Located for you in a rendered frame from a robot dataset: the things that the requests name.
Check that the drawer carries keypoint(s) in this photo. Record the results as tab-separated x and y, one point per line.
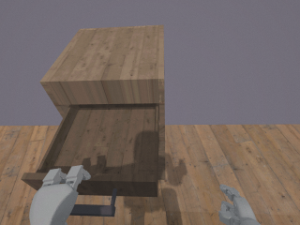
116	143

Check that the cabinet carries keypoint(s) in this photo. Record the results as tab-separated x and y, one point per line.
112	65

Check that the robot right hand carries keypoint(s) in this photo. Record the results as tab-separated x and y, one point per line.
240	210

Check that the handle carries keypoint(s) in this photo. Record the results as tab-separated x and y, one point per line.
96	210

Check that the robot left hand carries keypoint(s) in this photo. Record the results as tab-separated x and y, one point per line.
53	202

